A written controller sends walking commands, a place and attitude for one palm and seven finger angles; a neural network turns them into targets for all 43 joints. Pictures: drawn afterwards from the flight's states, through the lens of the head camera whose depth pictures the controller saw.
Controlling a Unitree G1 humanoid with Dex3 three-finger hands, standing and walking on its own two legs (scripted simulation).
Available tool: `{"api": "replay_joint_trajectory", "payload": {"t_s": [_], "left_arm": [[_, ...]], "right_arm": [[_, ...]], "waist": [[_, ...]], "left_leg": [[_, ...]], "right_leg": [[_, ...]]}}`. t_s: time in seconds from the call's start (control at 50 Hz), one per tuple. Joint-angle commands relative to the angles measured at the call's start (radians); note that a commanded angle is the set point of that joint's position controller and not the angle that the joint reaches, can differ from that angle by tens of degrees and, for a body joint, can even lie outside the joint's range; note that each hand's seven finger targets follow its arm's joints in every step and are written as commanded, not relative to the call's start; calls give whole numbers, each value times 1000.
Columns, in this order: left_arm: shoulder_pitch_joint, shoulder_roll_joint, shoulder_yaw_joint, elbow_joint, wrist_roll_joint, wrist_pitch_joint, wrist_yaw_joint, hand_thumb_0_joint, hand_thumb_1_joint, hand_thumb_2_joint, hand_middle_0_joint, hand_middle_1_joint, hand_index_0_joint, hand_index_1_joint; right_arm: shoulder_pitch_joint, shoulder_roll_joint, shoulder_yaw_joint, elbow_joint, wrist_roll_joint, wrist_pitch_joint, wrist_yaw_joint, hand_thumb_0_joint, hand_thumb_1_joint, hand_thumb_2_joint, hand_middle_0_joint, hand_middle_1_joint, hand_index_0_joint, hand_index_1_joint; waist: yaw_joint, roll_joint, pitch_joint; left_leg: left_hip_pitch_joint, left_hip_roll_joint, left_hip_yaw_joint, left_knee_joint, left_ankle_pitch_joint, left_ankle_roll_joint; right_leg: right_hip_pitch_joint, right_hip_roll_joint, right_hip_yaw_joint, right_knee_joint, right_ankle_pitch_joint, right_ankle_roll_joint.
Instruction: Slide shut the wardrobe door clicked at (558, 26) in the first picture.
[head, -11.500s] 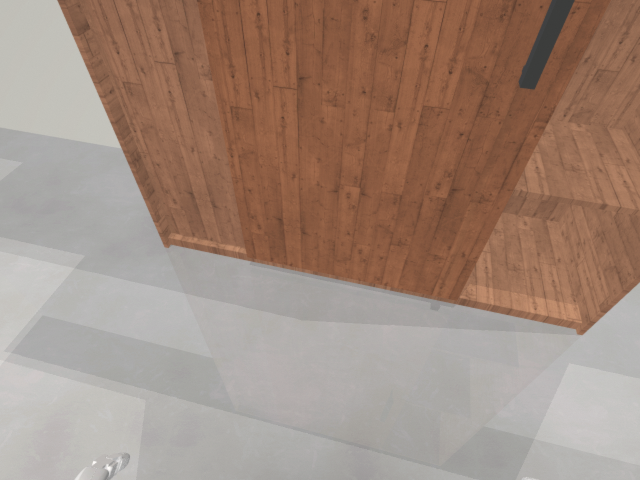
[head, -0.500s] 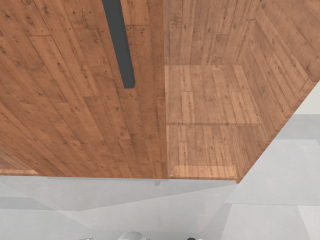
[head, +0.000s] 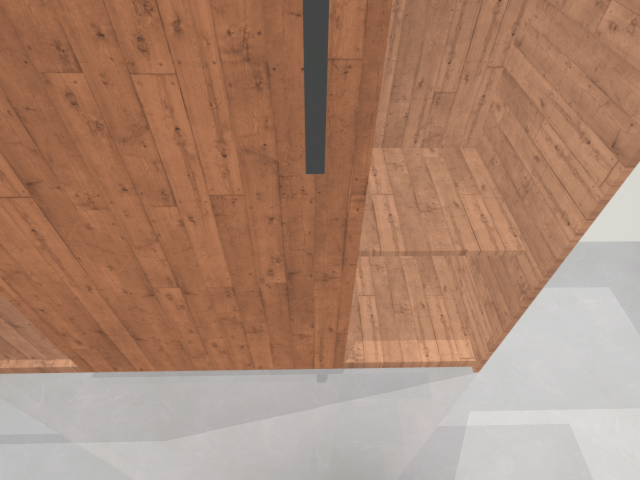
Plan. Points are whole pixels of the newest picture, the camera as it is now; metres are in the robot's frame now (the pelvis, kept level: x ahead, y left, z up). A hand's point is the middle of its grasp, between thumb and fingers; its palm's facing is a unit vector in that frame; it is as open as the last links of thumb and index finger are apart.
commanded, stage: come to a stop and stand still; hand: left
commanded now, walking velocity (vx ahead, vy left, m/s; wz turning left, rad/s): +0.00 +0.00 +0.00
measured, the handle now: (315, 50) +0.54 +0.04 +0.28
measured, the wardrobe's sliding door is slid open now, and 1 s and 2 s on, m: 0.43 0.43 0.43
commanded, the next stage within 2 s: look again from close up in 0.56 s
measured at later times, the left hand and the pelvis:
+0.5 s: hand out of the picture -0.02 +0.17 -0.17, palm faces +0.05 -0.98 -0.18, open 7.4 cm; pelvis +0.00 +0.01 +0.01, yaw -1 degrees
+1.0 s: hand out of the picture -0.01 +0.12 -0.16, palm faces +0.05 -0.98 -0.17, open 7.3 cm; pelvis +0.02 -0.02 +0.01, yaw +0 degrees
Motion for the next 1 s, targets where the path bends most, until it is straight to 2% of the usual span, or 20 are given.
{"api": "replay_joint_trajectory", "payload": {"t_s": [0.0,0.04,0.1,0.18,0.2,0.24,0.26,0.4,0.52,0.56,0.6,0.66,0.68,0.74,0.8,0.98], "left_arm": [[13,91,20,-44,1,-11,13,0,900,900,-200,-300,-200,-300],[22,77,21,-29,2,-5,13,0,900,900,-200,-300,-200,-300],[29,73,22,-10,6,-2,11,0,900,900,-200,-300,-200,-300],[44,65,22,18,5,-12,12,0,900,900,-200,-300,-200,-300],[51,59,22,25,3,-13,13,0,900,900,-200,-300,-200,-300],[60,55,21,37,2,-13,15,0,900,900,-200,-300,-200,-300],[64,53,20,44,3,-14,15,0,900,900,-200,-300,-200,-300],[88,37,17,76,3,-25,17,0,900,900,-200,-300,-200,-300],[104,20,15,101,2,-33,20,0,900,900,-200,-300,-200,-300],[110,15,14,107,1,-35,20,0,900,900,-200,-300,-200,-300],[109,15,14,110,1,-35,20,0,900,900,-200,-300,-200,-300],[117,7,12,120,0,-39,21,0,900,900,-200,-300,-200,-300],[114,12,12,120,0,-39,21,0,900,900,-200,-300,-200,-300],[110,6,12,123,0,-41,22,0,900,900,-200,-300,-200,-300],[106,9,12,124,0,-45,21,0,900,900,-200,-300,-200,-300],[94,21,9,128,-1,-51,20,0,900,900,-200,-300,-200,-300]], "right_arm": [[41,-129,-25,-29,3,-26,-12,0,-900,-900,200,300,200,300],[48,-123,-26,-11,3,-23,-14,0,-900,-900,200,300,200,300],[48,-114,-24,8,4,-21,-14,0,-900,-900,200,300,200,300],[66,-101,-21,39,7,-23,-13,0,-900,-900,200,300,200,300],[73,-97,-19,48,6,-25,-14,0,-900,-900,200,300,200,300],[83,-93,-19,63,8,-23,-14,0,-900,-900,200,300,200,300],[84,-91,-19,70,7,-22,-13,0,-900,-900,200,300,200,300],[112,-72,-13,106,9,-23,-12,0,-900,-900,200,300,200,300],[121,-55,-8,128,11,-27,-15,0,-900,-900,200,300,200,300],[123,-49,-6,134,12,-27,-15,0,-900,-900,200,300,200,300],[122,-48,-5,137,12,-28,-15,0,-900,-900,200,300,200,300],[119,-39,-2,146,13,-30,-16,0,-900,-900,200,300,200,300],[120,-40,-2,148,15,-29,-16,0,-900,-900,200,300,200,300],[117,-33,2,153,14,-31,-17,0,-900,-900,200,300,200,300],[111,-29,4,158,14,-32,-15,0,-900,-900,200,300,200,300],[107,-20,10,175,15,-29,-12,0,-900,-900,200,300,200,300]], "waist": [[-4,57,32],[-3,72,56],[4,46,88],[2,-12,87],[3,-4,82],[0,26,104],[0,7,110],[-4,-7,118],[-7,-6,87],[-8,-17,87],[-8,0,84],[-7,-23,69],[-8,-39,67],[-9,-20,66],[-8,-33,54],[-8,-31,68]], "left_leg": [[-48,237,-266,-249,273,-93],[-54,251,-281,-294,182,-99],[-95,261,-298,-339,31,-94],[-101,237,-282,-320,35,-109],[-92,232,-278,-320,49,-118],[-97,230,-278,-348,0,-133],[-99,231,-277,-350,-19,-130],[-100,215,-257,-340,-14,-122],[-48,202,-222,-296,110,-113],[-46,199,-215,-286,113,-107],[-42,197,-209,-283,122,-104],[-20,190,-192,-256,183,-95],[-23,190,-193,-253,167,-90],[-16,186,-182,-245,188,-86],[-14,181,-172,-231,178,-76],[-23,179,-164,-234,115,-74]], "right_leg": [[28,-4,23,-10,5,-40],[9,-3,22,7,-46,-34],[11,-10,34,7,-50,-31],[58,-18,49,-61,41,-40],[60,-21,56,-63,52,-44],[44,-22,49,-58,35,-42],[40,-21,49,-60,39,-40],[47,-32,68,-85,71,-44],[57,-37,79,-94,120,-43],[59,-40,81,-100,119,-43],[60,-39,84,-100,126,-42],[69,-44,92,-105,153,-45],[70,-45,91,-112,140,-44],[73,-48,99,-113,158,-48],[89,-54,107,-129,166,-50],[98,-61,126,-177,135,-59]]}}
